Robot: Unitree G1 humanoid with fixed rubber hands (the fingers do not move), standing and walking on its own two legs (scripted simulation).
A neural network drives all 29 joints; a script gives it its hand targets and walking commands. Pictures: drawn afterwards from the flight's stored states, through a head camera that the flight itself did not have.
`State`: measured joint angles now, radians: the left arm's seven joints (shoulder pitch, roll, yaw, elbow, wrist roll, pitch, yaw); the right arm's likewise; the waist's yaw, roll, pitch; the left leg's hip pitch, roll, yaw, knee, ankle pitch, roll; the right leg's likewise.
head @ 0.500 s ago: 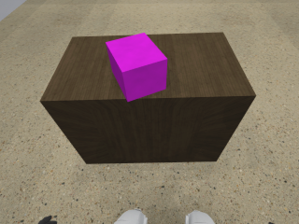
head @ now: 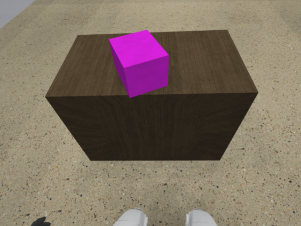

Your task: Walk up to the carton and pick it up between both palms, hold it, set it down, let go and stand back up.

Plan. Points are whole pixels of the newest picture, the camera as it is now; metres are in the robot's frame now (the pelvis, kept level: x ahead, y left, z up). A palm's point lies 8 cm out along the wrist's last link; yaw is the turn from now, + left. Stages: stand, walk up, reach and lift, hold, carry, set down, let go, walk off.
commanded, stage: walk up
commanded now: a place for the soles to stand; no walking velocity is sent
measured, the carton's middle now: (138, 62) +0.72 +0.10 +0.00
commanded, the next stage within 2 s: none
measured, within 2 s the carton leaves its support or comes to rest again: neither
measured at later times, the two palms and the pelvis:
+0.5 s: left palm out of the picture +0.09 +0.34 -0.08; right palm out of the picture +0.10 -0.31 -0.10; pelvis +0.02 +0.01 +0.00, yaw +1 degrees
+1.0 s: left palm out of the picture +0.10 +0.34 -0.08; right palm out of the picture +0.13 -0.31 -0.09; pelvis +0.03 +0.00 +0.01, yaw +2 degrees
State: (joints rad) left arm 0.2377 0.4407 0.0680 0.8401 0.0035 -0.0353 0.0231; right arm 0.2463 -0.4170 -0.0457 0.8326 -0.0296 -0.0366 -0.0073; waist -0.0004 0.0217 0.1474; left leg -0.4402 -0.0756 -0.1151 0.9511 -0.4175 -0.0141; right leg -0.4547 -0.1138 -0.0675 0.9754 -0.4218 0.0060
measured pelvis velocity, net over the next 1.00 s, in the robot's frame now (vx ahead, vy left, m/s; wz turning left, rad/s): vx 0.03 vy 0.00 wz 0.03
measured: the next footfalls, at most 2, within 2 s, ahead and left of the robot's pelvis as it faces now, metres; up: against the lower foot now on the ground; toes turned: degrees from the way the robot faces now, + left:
none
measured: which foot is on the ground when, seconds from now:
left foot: down 0.00-1.00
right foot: down 0.00-1.00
